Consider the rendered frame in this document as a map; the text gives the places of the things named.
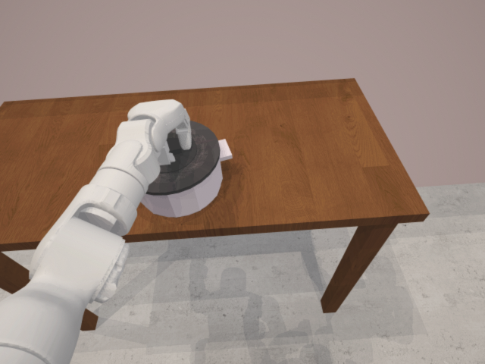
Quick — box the table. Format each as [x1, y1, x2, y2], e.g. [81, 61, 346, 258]
[0, 78, 430, 331]

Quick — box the left robot forearm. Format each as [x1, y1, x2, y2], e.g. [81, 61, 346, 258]
[29, 112, 167, 280]

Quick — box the knob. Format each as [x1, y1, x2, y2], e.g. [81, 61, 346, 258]
[166, 132, 182, 155]

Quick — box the robot left hand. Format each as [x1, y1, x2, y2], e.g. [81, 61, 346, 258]
[127, 99, 192, 165]

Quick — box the pot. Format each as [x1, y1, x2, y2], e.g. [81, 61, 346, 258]
[141, 139, 233, 218]

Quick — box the robot left upper arm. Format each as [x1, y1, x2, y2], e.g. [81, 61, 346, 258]
[0, 217, 130, 364]

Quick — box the lid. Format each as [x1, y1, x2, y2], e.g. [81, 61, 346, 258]
[146, 121, 220, 196]

